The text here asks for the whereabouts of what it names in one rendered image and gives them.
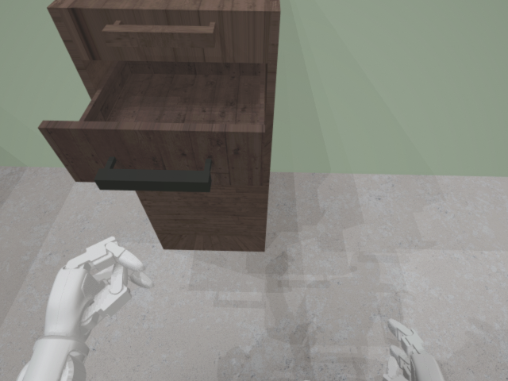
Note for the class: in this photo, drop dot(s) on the right robot hand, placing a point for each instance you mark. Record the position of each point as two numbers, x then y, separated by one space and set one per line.
420 366

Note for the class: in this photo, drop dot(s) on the left robot hand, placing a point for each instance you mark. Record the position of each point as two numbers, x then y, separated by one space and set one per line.
69 312

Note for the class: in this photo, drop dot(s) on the left robot forearm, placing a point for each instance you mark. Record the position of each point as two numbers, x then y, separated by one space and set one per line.
56 358

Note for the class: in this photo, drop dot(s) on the handle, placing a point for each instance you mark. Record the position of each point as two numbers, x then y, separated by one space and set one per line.
159 36
153 180

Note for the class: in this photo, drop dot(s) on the drawer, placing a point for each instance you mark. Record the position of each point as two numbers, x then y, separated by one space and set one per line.
157 115

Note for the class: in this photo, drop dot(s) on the cabinet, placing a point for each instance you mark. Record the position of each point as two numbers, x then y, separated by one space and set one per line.
229 217

